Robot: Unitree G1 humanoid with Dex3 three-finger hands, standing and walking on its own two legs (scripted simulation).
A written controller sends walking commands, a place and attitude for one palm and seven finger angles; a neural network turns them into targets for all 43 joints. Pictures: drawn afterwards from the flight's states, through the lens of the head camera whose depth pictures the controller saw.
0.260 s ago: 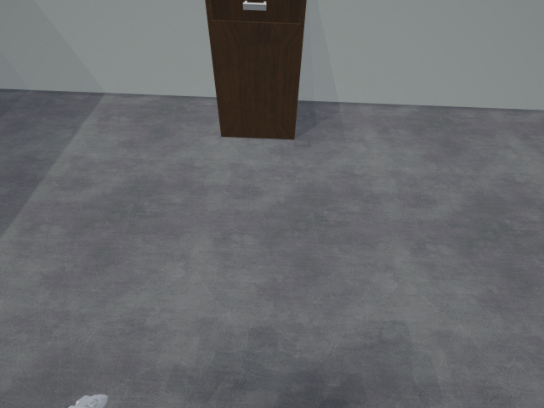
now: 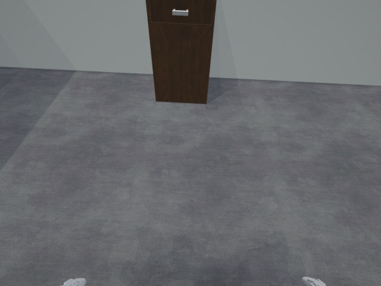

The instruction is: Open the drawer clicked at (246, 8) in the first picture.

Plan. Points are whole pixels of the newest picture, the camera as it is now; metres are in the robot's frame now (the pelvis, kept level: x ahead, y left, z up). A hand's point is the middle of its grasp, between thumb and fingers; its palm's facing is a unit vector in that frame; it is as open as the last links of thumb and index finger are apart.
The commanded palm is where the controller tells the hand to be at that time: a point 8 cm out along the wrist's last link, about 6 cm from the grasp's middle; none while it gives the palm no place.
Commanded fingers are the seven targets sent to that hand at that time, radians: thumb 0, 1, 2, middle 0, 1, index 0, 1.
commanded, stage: stand and wait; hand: left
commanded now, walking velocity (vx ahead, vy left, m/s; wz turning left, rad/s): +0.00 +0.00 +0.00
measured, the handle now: (180, 11) +1.66 +0.17 -0.03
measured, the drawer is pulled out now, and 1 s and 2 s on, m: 0.00 0.00 0.00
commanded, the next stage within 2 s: look at it before walking up in 0.56 s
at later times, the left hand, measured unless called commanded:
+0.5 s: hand out of the picture +0.06 +0.24 -0.15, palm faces -0.03 -0.94 -0.34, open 7.4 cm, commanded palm none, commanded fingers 0.00 0.90 0.90 -0.20 -0.30 -0.20 -0.30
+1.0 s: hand out of the picture +0.06 +0.23 -0.15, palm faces -0.03 -0.94 -0.33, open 7.4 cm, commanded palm none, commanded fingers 0.00 0.90 0.90 -0.20 -0.30 -0.20 -0.30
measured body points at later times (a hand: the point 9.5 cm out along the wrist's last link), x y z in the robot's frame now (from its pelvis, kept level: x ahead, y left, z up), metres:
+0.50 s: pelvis -0.02 -0.01 +0.00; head -0.01 -0.01 +0.45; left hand +0.06 +0.29 -0.13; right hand +0.06 -0.31 -0.13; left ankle -0.02 +0.10 -0.74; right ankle -0.02 -0.14 -0.74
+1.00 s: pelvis -0.02 -0.01 +0.01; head -0.02 -0.01 +0.46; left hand +0.06 +0.28 -0.13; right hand +0.06 -0.31 -0.12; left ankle -0.02 +0.10 -0.74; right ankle -0.02 -0.14 -0.74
